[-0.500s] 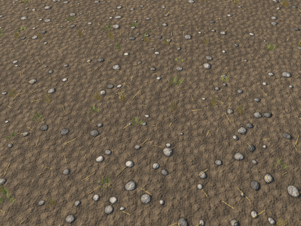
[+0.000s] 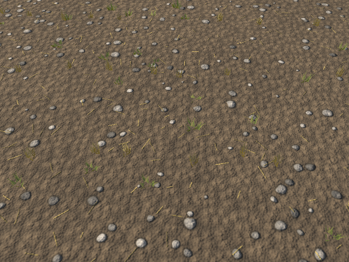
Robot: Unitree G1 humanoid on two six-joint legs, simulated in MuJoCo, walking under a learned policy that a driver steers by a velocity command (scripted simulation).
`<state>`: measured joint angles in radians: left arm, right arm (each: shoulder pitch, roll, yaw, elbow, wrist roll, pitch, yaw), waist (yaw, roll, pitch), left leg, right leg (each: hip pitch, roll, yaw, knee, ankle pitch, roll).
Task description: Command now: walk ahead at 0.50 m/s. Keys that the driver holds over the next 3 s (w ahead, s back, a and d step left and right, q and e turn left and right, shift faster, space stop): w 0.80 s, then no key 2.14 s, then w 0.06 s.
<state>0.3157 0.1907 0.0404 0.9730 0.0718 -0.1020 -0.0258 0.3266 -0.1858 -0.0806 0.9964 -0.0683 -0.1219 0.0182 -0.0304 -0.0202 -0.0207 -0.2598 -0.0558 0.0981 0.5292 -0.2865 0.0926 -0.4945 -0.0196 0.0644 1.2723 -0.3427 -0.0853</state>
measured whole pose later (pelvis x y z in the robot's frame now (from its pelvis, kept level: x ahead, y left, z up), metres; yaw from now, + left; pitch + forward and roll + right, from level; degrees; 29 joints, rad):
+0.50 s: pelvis +0.29 -0.05 -0.17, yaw +1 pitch +2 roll +5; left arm 0.00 0.18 0.03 0.85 -0.03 -0.09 -0.09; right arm 0.62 -0.13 -0.03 1.13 0.02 -0.08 -0.02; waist -0.14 -0.06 0.00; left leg -0.22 -0.08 0.00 1.56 -0.85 0.07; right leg -0.37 -0.08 0.02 0.38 0.12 -0.06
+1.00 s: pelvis +0.55 -0.01 -0.19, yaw +1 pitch +4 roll -2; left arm 0.32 0.24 0.05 1.00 -0.02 -0.06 0.02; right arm 0.04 -0.20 -0.04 0.82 -0.01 -0.09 0.02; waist 0.03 -0.01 0.00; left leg -0.49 0.00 0.02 0.55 -0.13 0.04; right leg -0.37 0.02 0.05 1.11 -0.52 0.02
